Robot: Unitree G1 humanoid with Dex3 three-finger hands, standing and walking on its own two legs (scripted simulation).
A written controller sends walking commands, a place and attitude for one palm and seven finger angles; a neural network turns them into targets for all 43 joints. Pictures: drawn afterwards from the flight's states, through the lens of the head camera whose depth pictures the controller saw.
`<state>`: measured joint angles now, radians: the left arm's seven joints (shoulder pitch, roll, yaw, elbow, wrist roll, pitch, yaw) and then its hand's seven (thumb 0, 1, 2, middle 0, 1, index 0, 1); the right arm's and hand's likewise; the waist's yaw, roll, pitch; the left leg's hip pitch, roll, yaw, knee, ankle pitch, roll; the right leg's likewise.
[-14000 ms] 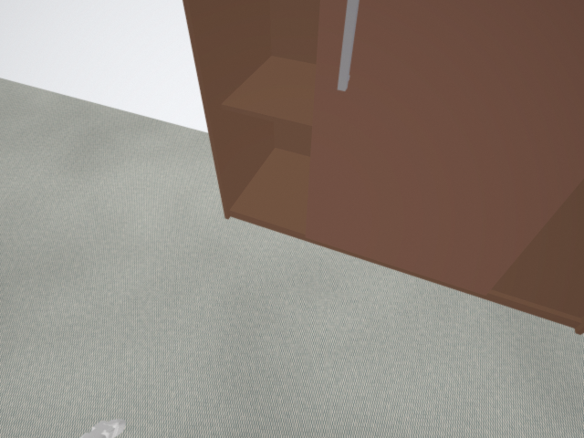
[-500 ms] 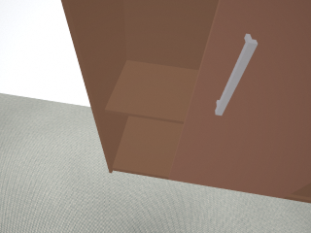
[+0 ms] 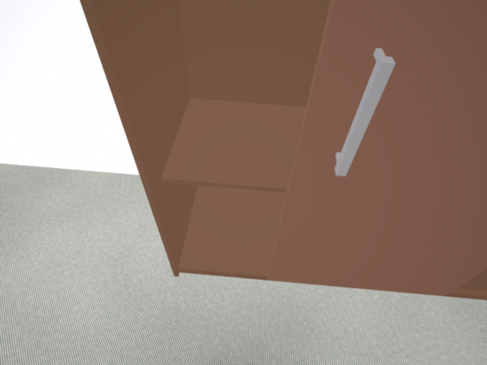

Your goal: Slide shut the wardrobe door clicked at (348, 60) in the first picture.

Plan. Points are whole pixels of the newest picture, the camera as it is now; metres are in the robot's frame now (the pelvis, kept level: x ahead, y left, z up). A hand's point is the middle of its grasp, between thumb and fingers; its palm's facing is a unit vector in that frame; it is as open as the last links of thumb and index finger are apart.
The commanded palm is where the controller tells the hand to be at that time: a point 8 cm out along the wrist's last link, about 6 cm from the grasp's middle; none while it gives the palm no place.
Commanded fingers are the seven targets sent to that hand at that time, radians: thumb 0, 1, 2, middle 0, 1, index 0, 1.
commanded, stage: look again from close up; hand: right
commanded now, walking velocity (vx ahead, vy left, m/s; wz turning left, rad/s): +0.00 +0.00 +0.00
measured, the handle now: (357, 119) +0.53 -0.19 +0.13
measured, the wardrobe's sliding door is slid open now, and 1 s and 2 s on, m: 0.38 0.38 0.38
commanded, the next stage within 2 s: none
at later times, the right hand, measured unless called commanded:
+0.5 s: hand out of the picture -0.05 -0.23 -0.19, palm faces +0.03 +0.99 -0.16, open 7.4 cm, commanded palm none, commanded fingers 0.00 -0.90 -0.90 0.20 0.30 0.20 0.30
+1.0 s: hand out of the picture -0.06 -0.20 -0.19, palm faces +0.03 +0.99 -0.11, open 7.4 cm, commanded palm none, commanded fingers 0.00 -0.90 -0.90 0.20 0.30 0.20 0.30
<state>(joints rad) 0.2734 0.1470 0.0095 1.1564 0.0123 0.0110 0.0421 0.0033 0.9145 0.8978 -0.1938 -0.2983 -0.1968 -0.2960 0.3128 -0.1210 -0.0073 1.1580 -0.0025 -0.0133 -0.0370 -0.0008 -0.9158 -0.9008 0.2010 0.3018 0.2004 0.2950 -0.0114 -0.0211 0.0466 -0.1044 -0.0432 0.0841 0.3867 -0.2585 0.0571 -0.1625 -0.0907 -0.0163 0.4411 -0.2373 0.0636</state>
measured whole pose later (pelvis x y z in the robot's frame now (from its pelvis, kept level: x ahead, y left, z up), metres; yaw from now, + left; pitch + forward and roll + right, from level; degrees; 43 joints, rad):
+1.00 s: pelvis -0.03 -0.05 -0.01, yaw +1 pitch -1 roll +0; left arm 0.32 0.12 -0.01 1.12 0.01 -0.02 0.03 0.01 0.92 0.90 -0.20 -0.30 -0.20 -0.30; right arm 0.36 -0.10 0.01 1.11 -0.02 -0.01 -0.03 0.00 -0.91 -0.90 0.20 0.30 0.20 0.29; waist -0.01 0.02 0.00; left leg -0.21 0.03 0.03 0.50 -0.26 -0.01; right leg -0.23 0.01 -0.08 0.50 -0.24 -0.05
